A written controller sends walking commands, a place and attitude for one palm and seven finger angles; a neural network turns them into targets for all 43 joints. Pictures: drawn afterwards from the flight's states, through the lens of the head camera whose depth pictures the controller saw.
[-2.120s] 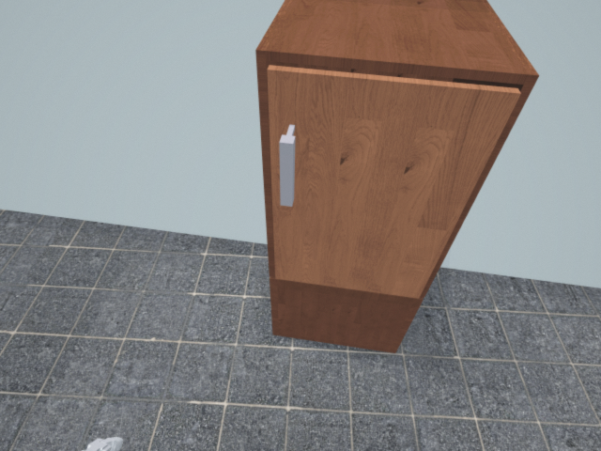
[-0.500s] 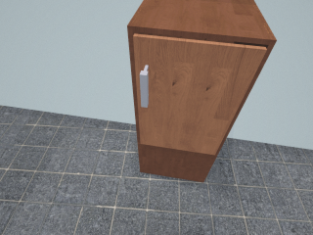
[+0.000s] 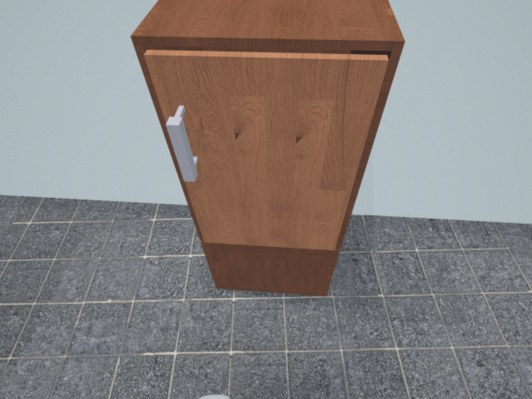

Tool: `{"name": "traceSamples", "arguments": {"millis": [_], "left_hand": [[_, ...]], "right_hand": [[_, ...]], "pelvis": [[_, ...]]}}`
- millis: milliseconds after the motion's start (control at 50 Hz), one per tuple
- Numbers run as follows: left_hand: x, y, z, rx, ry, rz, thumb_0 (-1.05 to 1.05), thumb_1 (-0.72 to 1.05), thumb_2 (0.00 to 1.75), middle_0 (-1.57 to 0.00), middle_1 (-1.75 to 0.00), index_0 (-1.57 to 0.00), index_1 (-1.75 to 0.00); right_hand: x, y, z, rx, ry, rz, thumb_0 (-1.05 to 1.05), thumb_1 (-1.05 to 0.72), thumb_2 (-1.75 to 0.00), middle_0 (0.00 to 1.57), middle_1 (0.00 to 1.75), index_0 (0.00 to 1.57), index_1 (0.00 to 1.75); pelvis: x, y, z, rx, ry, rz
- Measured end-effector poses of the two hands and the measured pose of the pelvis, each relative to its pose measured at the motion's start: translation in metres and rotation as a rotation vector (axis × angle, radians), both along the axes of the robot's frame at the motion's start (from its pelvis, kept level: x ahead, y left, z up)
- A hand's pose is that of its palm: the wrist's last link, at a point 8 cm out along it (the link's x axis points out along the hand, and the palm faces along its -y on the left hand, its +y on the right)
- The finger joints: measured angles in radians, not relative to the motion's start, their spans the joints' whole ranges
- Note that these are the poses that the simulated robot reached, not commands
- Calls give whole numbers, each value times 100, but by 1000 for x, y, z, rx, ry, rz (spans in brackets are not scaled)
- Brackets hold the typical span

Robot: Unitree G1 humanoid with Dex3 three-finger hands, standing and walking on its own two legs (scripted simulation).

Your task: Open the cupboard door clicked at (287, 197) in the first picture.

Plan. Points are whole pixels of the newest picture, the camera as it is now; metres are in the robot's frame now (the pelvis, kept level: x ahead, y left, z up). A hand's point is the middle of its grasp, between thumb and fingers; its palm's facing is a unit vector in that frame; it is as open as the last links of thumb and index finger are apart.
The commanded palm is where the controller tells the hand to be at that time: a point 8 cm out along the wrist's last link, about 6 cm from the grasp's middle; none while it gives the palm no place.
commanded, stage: come to a stop and stand still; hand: left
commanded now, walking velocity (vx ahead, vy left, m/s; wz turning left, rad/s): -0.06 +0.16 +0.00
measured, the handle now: (185, 144) +0.55 +0.20 +0.05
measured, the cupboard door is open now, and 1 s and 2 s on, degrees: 0 0 0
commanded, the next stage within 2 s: look again from close up in 0.82 s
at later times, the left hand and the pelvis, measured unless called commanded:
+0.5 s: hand out of the picture -0.01 +0.29 -0.18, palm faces +0.06 -0.97 -0.25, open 7.3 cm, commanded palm none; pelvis -0.03 +0.09 -0.01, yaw +0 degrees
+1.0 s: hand out of the picture -0.06 +0.26 -0.18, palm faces +0.03 -0.98 -0.17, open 7.4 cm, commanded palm none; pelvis -0.03 +0.10 +0.00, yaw +0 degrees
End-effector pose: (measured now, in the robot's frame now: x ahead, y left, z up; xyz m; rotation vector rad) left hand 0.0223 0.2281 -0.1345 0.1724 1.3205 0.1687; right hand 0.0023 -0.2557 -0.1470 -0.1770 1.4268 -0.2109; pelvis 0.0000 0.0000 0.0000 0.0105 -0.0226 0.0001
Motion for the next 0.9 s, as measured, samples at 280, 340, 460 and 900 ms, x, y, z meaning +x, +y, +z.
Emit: {"name": "traceSamples", "arguments": {"millis": [280, 340, 460, 900], "left_hand": [[-29, 38, 1, 27, 10, 51, 0, 91, 90, -21, -29, -21, -30], [-38, 58, -5, 34, 8, 31, 0, 91, 90, -21, -29, -21, -30], [-44, 100, -11, 34, -33, 41, 0, 91, 90, -20, -29, -21, -30], [-90, 100, -14, -40, 73, 26, 0, 91, 90, -20, -29, -20, -30]], "right_hand": [[46, 54, 8, 53, -143, 65, 0, -91, -90, 20, 30, 20, 30], [57, 75, 8, 51, -248, 65, 0, -91, -90, 20, 30, 20, 30], [52, 118, 11, 56, -335, 88, 0, -92, -90, 20, 30, 20, 30], [-23, 131, 9, 38, -149, 50, 0, -91, -90, 20, 30, 20, 30]], "pelvis": [[-13, 30, 3, 6, 11, 5], [-19, 51, -4, -10, 4, 4], [-31, 85, -9, -16, -34, -3], [-38, 105, -3, -7, -10, 7]]}}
